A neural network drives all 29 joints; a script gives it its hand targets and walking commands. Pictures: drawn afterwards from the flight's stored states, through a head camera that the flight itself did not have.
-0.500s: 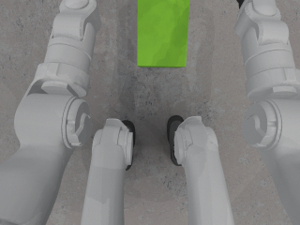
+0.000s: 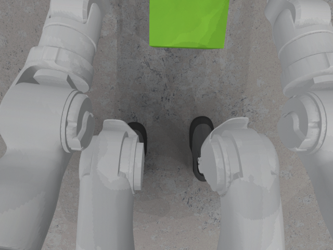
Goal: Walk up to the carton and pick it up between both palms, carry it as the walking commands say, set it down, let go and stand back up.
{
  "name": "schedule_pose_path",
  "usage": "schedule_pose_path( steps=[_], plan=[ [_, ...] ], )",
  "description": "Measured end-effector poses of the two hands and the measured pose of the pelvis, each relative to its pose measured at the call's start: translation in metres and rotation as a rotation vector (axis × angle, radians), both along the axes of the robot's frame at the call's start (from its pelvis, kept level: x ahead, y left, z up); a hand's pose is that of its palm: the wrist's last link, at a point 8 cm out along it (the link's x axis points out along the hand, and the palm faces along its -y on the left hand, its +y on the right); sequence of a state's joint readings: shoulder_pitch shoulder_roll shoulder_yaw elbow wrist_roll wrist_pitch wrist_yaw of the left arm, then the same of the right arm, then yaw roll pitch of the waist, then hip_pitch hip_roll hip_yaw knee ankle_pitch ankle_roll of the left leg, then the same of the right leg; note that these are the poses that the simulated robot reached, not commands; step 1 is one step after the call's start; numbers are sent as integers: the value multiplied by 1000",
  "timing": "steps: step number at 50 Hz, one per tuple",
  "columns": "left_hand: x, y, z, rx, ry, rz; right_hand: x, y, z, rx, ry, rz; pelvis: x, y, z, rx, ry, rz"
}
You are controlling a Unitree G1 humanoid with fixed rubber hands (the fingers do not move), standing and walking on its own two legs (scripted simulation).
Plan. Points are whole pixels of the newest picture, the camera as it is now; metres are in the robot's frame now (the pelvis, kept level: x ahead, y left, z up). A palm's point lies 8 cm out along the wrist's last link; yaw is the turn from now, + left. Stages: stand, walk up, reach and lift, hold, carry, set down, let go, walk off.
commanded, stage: reach and lift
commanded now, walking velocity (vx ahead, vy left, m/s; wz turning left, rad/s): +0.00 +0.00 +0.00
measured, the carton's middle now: out of the picture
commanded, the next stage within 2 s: none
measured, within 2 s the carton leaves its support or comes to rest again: leaves its support in 1.86 s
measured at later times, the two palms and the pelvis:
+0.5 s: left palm out of the picture +0.57 +0.12 -0.21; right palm out of the picture +0.55 -0.18 -0.21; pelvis +0.00 +0.00 -0.02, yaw +0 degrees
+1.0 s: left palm out of the picture +0.56 +0.09 -0.21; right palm out of the picture +0.55 -0.17 -0.21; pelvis +0.01 +0.00 -0.02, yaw +0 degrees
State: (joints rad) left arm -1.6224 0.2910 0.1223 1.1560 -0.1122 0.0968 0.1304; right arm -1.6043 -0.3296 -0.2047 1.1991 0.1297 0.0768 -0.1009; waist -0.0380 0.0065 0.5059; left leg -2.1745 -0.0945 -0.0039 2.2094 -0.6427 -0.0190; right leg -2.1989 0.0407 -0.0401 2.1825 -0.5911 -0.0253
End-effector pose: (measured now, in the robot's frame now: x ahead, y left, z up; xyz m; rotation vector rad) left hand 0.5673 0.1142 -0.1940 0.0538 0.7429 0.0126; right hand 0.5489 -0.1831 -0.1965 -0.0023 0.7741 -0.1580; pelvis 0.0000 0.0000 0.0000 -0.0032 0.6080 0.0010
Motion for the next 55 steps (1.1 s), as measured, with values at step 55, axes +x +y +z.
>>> schedule_pose_path(
  steps=[55],
  plan=[
    [-2,-27,-18,-58,35,-81,1,15,-15,35,30,102,9,1,-27,-6,-60,7]
  ],
)
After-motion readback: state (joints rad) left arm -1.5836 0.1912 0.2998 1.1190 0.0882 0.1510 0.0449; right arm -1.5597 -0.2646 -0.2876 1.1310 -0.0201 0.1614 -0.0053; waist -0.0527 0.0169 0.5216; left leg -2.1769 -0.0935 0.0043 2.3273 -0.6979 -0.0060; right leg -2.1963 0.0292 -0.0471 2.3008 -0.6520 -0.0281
